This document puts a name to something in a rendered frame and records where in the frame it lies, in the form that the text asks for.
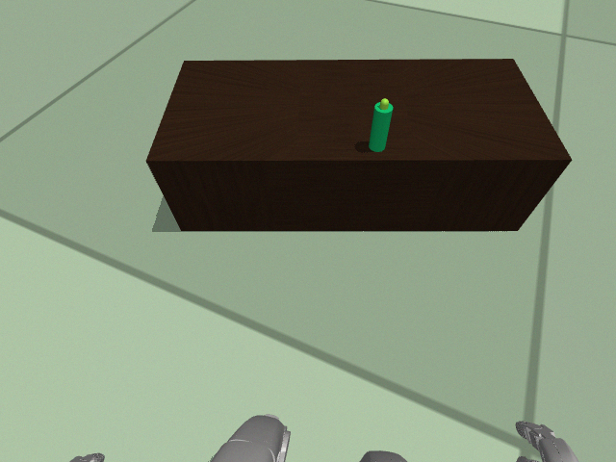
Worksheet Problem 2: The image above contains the right robot hand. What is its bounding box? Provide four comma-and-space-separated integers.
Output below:
516, 421, 579, 462

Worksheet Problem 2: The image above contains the bottle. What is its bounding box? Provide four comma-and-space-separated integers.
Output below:
369, 98, 393, 152

